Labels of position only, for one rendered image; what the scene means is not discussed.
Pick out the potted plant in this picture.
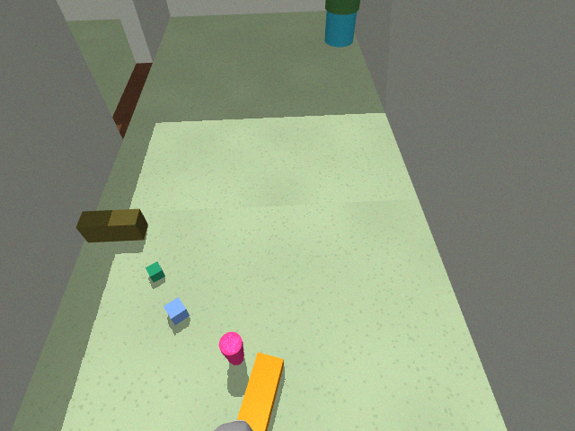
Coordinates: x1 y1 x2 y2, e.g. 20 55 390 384
324 0 360 47

